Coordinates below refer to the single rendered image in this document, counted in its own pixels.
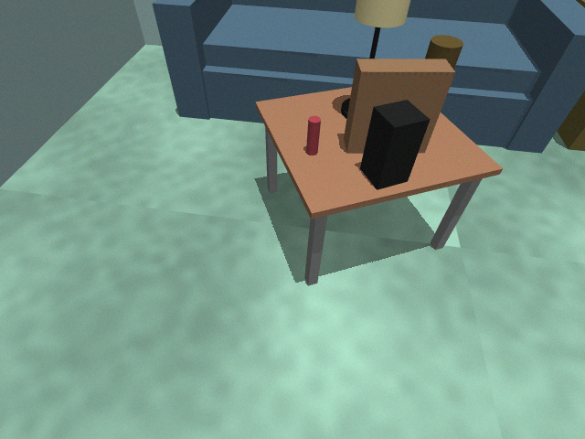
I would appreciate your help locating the desk lamp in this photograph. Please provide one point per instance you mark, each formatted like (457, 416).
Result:
(378, 13)

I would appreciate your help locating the coffee table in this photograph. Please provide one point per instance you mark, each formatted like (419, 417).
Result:
(332, 181)

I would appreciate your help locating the sofa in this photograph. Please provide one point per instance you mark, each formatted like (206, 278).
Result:
(519, 74)

